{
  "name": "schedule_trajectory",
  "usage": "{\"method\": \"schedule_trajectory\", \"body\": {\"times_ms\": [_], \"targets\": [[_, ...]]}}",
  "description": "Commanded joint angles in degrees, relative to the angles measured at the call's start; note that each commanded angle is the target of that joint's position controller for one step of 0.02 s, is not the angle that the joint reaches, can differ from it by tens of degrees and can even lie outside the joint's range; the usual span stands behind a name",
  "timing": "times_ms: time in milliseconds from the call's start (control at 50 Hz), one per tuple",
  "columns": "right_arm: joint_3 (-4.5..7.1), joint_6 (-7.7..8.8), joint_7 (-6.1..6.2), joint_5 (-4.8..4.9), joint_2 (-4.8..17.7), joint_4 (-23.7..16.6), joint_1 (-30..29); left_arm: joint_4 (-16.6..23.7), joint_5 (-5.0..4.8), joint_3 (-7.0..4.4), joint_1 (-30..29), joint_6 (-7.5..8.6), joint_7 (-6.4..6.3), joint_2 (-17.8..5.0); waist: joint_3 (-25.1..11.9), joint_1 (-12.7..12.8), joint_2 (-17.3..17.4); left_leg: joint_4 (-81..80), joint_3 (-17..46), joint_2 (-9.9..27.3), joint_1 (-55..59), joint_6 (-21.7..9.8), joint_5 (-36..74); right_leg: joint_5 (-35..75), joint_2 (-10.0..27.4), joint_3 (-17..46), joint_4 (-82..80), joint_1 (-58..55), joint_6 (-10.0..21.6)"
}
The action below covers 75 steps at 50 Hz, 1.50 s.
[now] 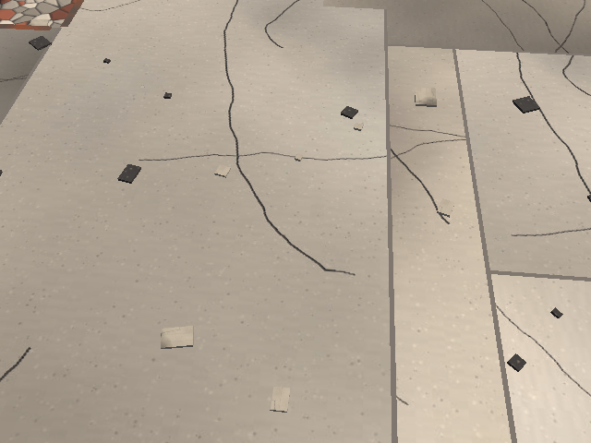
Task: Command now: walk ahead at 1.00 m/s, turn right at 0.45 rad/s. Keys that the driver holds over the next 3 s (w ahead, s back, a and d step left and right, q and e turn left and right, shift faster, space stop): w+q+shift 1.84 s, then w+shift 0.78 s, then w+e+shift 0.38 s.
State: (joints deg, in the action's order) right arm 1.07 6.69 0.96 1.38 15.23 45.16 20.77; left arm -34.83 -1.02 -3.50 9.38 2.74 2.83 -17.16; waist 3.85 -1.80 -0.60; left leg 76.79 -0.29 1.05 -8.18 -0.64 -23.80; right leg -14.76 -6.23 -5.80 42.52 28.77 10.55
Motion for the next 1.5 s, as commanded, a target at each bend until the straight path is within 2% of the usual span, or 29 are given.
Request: {"method": "schedule_trajectory", "body": {"times_ms": [20,120,300,360,400,420,440,460,480,520,640,760,820,840,860,880,920,940,1020,1160,1220,1280,1300,1320,1340,1360,1400,1440,1500], "targets": [[1.08,3.38,-0.2,2.22,8.28,-8.74,-5.37,-0.06,1.26,-2.2,10.98,2.19,-0.81,-6.17,-7.14,4.12,7.86,5.59,7.3,4.53,-38.58,-2.56,5.74,-13.57,21.35,42.83,-30.07,-34.79,10.73],[0.64,-2.84,-0.16,0.8,4.19,-6.42,-4.19,-3.53,1.72,-0.37,5.98,4.46,-0.82,-2.13,2.69,-0.78,0.77,-4.13,6.71,9.87,-31.47,1.03,14.68,2.49,14.25,16.01,-33.36,-7.34,4.54],[0.41,-0.05,-4.89,1.17,3.37,-11.1,-21.89,-9.07,1.69,-0.21,14.69,4.78,-3.11,-5.73,4.21,6.83,-0.76,-43.12,-3.61,0.85,-30.81,-3.18,41.41,32.38,14.05,-1.67,-34.58,-30.04,-6.77],[2.48,-1.04,-5.7,1.58,7.58,-11.3,-14.86,-8.42,3.45,-1.28,12.32,2.19,-4.78,-9.87,-3.53,0.17,-7.98,-40.31,-9.64,-5.96,-23.23,-6.35,27.33,75.69,17.13,-3.37,-19.13,-41.08,-9.3],[5.54,-3.29,-4.33,1.48,14.07,-5.29,11.67,-5.83,3.57,-1.93,3.88,1.1,-5.09,-11.95,-13.81,-14.24,-8.07,-38.54,-3.36,-4.66,6.19,-10.32,22.63,80.32,17.09,-2.82,11.94,-28.09,-8.99],[5.59,-4.51,-3.23,1.21,16.02,-2.97,16.22,-4.93,4.07,0.29,5.83,2.68,-3.88,-4.11,-14.65,-11.9,9.83,-33.94,5.21,-0.02,22.46,-13.59,16.93,17.58,8.16,-1.12,37.92,-7.06,-9.79],[5.43,-3.24,-3.28,-0.54,16.28,-5.27,11.26,-0.84,0.4,2.68,12.86,5.15,-2.13,1.75,-22.56,-3.11,24.26,-49.97,43.86,12.74,35.9,-27.01,-11.53,-18.1,-0.75,9.83,54.76,16.77,-11.75],[4.99,-2.86,-2.85,-1.16,11.57,-6.74,10.94,0.22,-0.72,2.02,5.81,7.15,-1.41,-4.94,-21.96,-7.61,11.23,-61.82,52.1,12.91,33.59,-22.88,-22.01,-10.56,2.21,15.43,50.25,18.91,-7.38],[4.37,-2.17,-2.92,-1.81,9.94,-7.12,8.09,2.49,-1.48,1.72,0.29,7.85,-1.35,-5.78,-13.24,-5.29,3.16,-63.98,48.26,11.96,24.12,-19.26,-18.23,-6.5,4.6,15.19,43.57,19.2,-5.67],[4.22,-1.08,-3.37,-1.45,9.5,-8.93,0.43,1.97,1.0,1.94,0.91,7.7,-2.21,-4.04,-5.47,1.49,-6.06,-64.08,40.05,7.48,6.02,-19.2,-5.07,-3.6,7.94,15.73,34.01,12.59,-6.92],[3.64,-1.66,-0.86,0.81,8.2,-8.37,-2.45,5.74,3.17,2.35,-8.16,5.14,-3.26,-2.11,3.08,1.37,0.53,-65.37,20.47,-3.4,-17.99,-16.33,16.7,10.2,8.49,9.38,5.2,0.86,-13.87],[4.67,-2.61,0.22,1.84,8.89,-5.36,1.73,8.25,-0.82,0.17,-14.06,5.97,-3.11,-5.37,-1.21,-2.26,6.86,-58.44,26.86,-1.74,-7.93,-10.36,10.98,20.84,5.17,13.09,-15.81,-10.76,-14.99],[4.5,-3.57,-0.45,-0.55,8.46,-6.69,-1.85,4.47,-1.77,-2.96,6.16,6.37,-3.66,-10.13,-14.91,9.8,7.9,-33.55,23.99,-2.33,-3.55,-5.74,32.01,10.97,8.05,12.38,-11.83,-31.22,-11.12],[2.39,-3.58,-0.93,-2.66,2.48,-8.56,-1.54,2.35,-1.32,-3.33,19.99,5.51,-4.26,-12.65,-25.1,13.49,0.16,-13.01,19.24,-4.7,-14.84,-4.68,14.24,-3.88,18.25,23.93,-7.71,-50.4,-8.82],[0.62,-2.65,-1.37,2.23,-1.4,-11.73,8.6,0.86,1.23,-3.67,19.18,5.49,-2.9,-16.71,-31.19,5.1,-32.36,4.95,13.44,-8.58,-34.96,-2.76,-7.77,-30.29,32.06,62.43,-23.6,-61.67,2.07],[1.01,-3.2,-0.58,3.64,4.04,-9.51,6.19,3.02,1.21,-2.93,14.07,4.95,-2.87,-10.4,-22.64,7.29,-23.32,9.93,11.54,-2.01,-41.65,-2.65,-1.7,-41.83,30.24,62.81,-26.99,-55.56,0.73],[2.01,-3.77,-0.86,0.49,7.76,-11.08,-5.89,1.54,1.66,-1.97,11.62,3.87,-3.37,-6.43,-8.76,8.71,-2.37,7.8,7.53,1.4,-40.79,-2.63,4.34,-17.87,25.19,40.76,-26.13,-40.13,-2.62],[2.31,-3.69,-1.14,-0.61,7.2,-12.5,-9.31,0.2,2.1,-1.85,10.49,3.83,-3.33,-6.05,-5.06,7.54,0.11,4.37,7.58,3.46,-39.46,-2.9,6.24,-8.41,23.3,34.0,-26.31,-34.06,-2.74],[1.81,-5.84,-2.48,1.58,3.32,-14.54,-9.81,-4.3,0.57,-0.54,8.12,4.26,-2.54,-1.32,-0.23,3.06,-4.17,0.71,6.64,8.15,-39.25,-3.46,7.37,4.33,20.45,18.0,-29.58,-25.34,-3.76],[1.37,-4.55,-4.57,0.62,4.11,-17.21,-20.93,-7.86,1.71,-1.35,9.65,4.43,-3.55,-7.19,5.92,4.78,1.9,-21.25,-1.13,5.55,-37.93,-3.32,27.99,20.59,17.34,-1.49,-35.35,-24.67,-7.09],[2.01,-3.59,-6.08,1.01,5.34,-18.23,-24.21,-9.28,1.84,-1.9,12.85,3.65,-4.37,-11.42,3.54,4.2,-1.47,-31.28,-9.52,-1.15,-26.85,-6.25,27.91,55.17,16.91,-6.68,-29.94,-29.49,-10.69],[5.61,-4.85,-5.64,1.9,11.53,-14.27,-5.61,-7.81,1.56,-3.04,9.66,1.79,-5.62,-15.62,-6.95,-8.21,-9.16,-30.01,-10.77,-6.35,-4.42,-9.9,17.88,87.87,20.32,-6.29,-4.29,-28.91,-10.02],[7.94,-5.5,-4.74,1.67,15.47,-9.61,10.73,-5.61,1.14,-2.95,4.78,2.03,-5.22,-15.0,-12.56,-16.14,-6.47,-36.76,-4.8,-4.65,16.68,-13.36,21.72,78.05,18.19,-5.39,15.24,-17.05,-9.62],[7.58,-6.08,-3.36,1.94,15.55,-6.35,13.57,-4.79,1.89,-0.54,3.86,3.46,-4.32,-5.92,-9.31,-13.08,8.42,-38.34,5.8,0.42,26.54,-15.53,20.74,1.14,7.09,-3.73,40.34,0.42,-10.32],[6.82,-4.71,-3.48,-0.13,18.16,-10.55,6.58,0.14,0.48,1.8,11.99,6.14,-3.52,-0.57,-19.58,-2.22,21.8,-46.14,38.14,10.79,38.67,-27.94,7.58,-20.23,1.81,8.41,56.01,19.33,-11.03],[6.7,-3.84,-3.08,-0.98,14.14,-11.73,7.22,2.57,-0.66,1.21,4.49,8.42,-2.86,-6.89,-22.41,-7.09,11.05,-60.11,51.17,13.82,37.35,-27.26,-12.1,-12.17,4.09,15.53,51.1,24.33,-8.61],[5.66,-1.82,-3.48,-1.25,11.13,-11.24,1.23,2.73,-0.97,1.01,-0.11,8.77,-3.27,-6.51,-6.37,-0.36,-6.66,-64.89,45.22,11.28,14.57,-21.49,-8.31,-5.06,8.33,15.15,38.01,18.76,-7.95],[5.04,-1.11,-2.96,-1.68,9.48,-12.09,-4.71,0.85,0.66,0.53,4.36,6.65,-3.2,-6.56,-2.22,4.95,-4.05,-64.84,36.64,6.15,-0.04,-21.28,0.31,-3.75,10.56,16.35,31.18,10.72,-10.83],[4.3,-1.45,-1.35,-0.06,7.54,-10.76,-5.09,2.75,2.25,0.81,-1.12,4.99,-3.39,-5.36,2.62,4.49,-2.32,-65.98,25.2,0.99,-13.94,-19.36,9.26,0.5,11.45,12.43,16.3,5.21,-14.01]]}}
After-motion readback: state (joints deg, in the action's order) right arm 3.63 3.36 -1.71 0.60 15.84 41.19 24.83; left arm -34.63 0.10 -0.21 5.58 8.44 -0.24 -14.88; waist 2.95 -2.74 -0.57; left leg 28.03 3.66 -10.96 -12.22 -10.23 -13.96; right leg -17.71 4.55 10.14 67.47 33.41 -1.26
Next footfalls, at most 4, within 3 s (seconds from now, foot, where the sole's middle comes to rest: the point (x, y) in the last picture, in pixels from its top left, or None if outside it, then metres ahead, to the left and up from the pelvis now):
0.40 left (226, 384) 0.59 0.17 -0.74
0.82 right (251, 230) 1.03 0.12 -0.74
1.30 left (92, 200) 1.16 0.58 -0.74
1.72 right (20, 124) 1.49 0.88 -0.74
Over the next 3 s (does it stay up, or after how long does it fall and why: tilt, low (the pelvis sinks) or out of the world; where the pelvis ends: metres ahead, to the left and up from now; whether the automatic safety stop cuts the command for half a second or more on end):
stays up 1.11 1.83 0.04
